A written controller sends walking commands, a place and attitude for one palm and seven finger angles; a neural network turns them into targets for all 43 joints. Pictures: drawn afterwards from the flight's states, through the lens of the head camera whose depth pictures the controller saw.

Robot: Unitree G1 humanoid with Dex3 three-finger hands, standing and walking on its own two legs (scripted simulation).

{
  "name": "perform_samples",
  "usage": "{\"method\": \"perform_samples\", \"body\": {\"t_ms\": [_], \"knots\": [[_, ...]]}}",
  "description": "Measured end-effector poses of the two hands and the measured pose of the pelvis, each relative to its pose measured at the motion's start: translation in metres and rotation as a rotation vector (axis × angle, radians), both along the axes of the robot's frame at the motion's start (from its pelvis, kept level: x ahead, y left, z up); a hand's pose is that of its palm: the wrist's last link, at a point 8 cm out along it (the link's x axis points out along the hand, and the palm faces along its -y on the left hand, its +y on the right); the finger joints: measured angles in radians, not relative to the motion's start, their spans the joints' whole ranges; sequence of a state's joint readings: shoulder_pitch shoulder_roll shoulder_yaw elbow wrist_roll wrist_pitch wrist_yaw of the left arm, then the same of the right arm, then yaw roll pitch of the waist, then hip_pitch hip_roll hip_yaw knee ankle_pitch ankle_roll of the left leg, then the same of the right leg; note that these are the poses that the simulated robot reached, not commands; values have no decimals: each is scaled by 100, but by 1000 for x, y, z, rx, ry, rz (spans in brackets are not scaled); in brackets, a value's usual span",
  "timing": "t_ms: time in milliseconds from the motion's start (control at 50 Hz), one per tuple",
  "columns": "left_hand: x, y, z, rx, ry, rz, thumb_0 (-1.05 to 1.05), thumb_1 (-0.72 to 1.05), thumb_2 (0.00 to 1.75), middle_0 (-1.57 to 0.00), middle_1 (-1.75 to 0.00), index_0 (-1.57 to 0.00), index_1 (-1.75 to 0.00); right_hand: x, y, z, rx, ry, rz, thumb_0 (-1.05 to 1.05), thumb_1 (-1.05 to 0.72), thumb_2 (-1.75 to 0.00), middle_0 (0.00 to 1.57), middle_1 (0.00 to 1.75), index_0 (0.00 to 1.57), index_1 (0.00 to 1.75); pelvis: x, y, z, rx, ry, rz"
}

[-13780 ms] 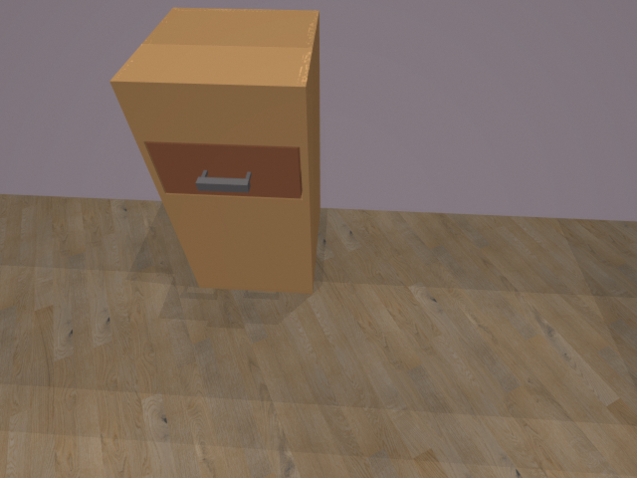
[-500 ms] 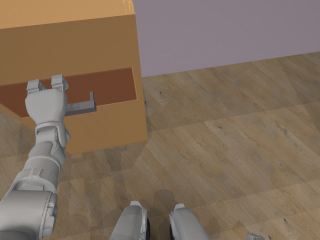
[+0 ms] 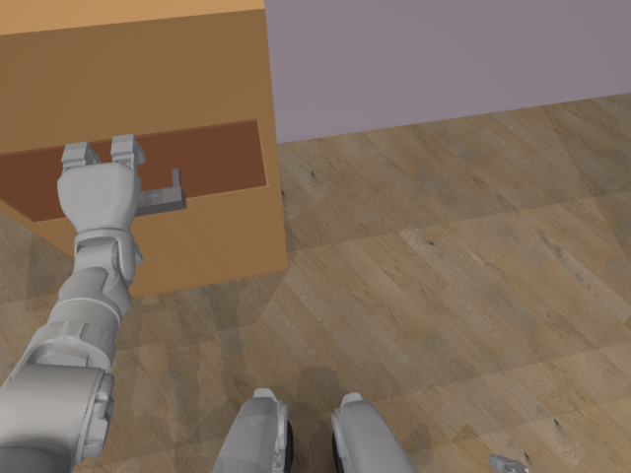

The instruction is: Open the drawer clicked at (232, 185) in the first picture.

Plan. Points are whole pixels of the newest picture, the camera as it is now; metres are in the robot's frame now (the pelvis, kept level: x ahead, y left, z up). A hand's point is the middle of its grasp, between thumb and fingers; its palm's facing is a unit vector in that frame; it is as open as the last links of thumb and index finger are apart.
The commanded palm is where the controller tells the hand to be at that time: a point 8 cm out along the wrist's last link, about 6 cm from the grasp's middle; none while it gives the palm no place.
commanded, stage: move the hooked fingers above the handle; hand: left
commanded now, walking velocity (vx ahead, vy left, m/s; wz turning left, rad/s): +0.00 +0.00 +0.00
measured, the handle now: (137, 192) +0.51 +0.25 -0.08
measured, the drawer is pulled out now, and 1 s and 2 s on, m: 0.00 0.00 0.00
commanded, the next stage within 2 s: lower the fingers behind the handle in 1.38 s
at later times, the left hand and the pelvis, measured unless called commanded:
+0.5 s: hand (114, 212) +0.45 +0.26 -0.03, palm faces +0.04 -0.04 -1.00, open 13.8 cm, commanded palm +0.45 +0.24 +0.04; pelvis +0.01 +0.00 +0.00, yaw +1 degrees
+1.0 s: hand (118, 220) +0.44 +0.25 -0.03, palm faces -0.07 -0.05 -1.00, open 13.8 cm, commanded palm +0.44 +0.24 +0.04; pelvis +0.02 -0.01 +0.02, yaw +0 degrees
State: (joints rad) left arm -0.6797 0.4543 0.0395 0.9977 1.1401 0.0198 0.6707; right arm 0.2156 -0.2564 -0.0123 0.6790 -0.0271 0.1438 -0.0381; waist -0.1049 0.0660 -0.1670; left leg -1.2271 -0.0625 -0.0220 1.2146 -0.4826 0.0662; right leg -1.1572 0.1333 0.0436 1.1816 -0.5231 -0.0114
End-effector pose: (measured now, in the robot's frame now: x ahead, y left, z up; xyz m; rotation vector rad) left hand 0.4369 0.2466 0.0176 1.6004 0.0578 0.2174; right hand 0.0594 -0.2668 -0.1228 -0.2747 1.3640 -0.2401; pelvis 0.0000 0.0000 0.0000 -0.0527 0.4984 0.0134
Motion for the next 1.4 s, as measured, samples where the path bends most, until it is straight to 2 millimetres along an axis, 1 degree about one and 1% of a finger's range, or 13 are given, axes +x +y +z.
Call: {"method": "perform_samples", "body": {"t_ms": [60, 140, 200, 280, 340, 420, 540, 640, 820, 1020, 1180, 1280, 1400], "knots": [[-6, 30, 11, 15, 54, 136, 0, -48, 31, -35, -122, -34, -123, 1, 12, -2, 46, 11, 3, 0, -90, -90, 20, 30, 20, 30, 0, -2, 8, 5, -5, 7], [-11, 61, 30, -21, 203, 278, 0, -48, 31, -33, -121, -34, -122, 3, 20, 15, 68, -13, -2, 0, -90, -90, 20, 30, 21, 30, 6, -5, 22, -1, -29, 32], [-2, 47, 36, -44, 299, 183, 0, -48, 31, -32, -121, -33, -122, 4, 17, 29, 45, -25, 15, 0, -90, -90, 21, 30, 21, 30, 12, -7, 29, -11, -49, 58], [14, -1, 28, -144, 315, -30, 0, -49, 31, -32, -121, -32, -121, 3, 3, 39, -17, -30, 21, 0, -90, -90, 21, 30, 21, 30, 18, -6, 25, -23, -50, 70], [9, -2, 20, -190, 235, -74, 0, -48, 31, -31, -120, -32, -121, 1, -7, 36, -51, -27, 16, 0, -90, -90, 20, 30, 21, 30, 18, -4, 17, -28, -32, 53], [1, 2, 7, -98, 138, -108, 0, -48, 31, -31, -120, -32, -120, -2, -15, 22, -52, -13, 11, 0, -90, -90, 20, 30, 21, 30, 13, -2, 4, -31, -10, 34], [-8, 16, 3, -76, 46, 31, 0, -48, 31, -31, -120, -32, -120, -6, -4, 6, 14, 19, 9, 0, -90, -90, 20, 30, 20, 30, 6, -4, 0, -21, -5, 25], [-6, 20, 19, -52, 102, 110, 0, -48, 31, -32, -120, -32, -120, -5, 9, 12, 58, 7, -1, 0, -90, -90, 20, 30, 20, 30, 7, -6, 13, -17, -29, 35], [9, -10, 35, -122, 202, 31, 0, -49, 31, -31, -120, -32, -120, -7, 5, 37, 31, -46, -33, 0, -90, -90, 20, 30, 21, 30, 17, -9, 28, -12, -60, 28], [-15, 6, 4, -96, 158, -20, 0, -49, 31, -31, -120, -31, -120, -11, -10, 24, 3, 3, -25, 0, -90, -90, 20, 30, 20, 30, 16, -7, 15, -7, -25, 10], [-4, 22, 19, -59, 63, 53, 0, -49, 30, -32, -121, -32, -120, 4, -7, 18, 9, -2, 1, 0, -90, -90, 20, 30, 20, 30, 15, -7, 12, -16, -18, 36], [1, 14, 27, -75, 137, 95, 0, -48, 31, -31, -120, -34, -123, 13, 2, 27, 35, -28, 2, 0, -90, -90, 20, 30, 20, 30, 18, -5, 22, -18, -42, 41], [3, -16, 23, -131, 219, -21, 0, -49, 31, -31, -120, -33, -122, 15, 7, 38, 32, -64, -17, 0, -90, -90, 20, 30, 21, 30, 23, -4, 29, -13, -59, 27]]}}
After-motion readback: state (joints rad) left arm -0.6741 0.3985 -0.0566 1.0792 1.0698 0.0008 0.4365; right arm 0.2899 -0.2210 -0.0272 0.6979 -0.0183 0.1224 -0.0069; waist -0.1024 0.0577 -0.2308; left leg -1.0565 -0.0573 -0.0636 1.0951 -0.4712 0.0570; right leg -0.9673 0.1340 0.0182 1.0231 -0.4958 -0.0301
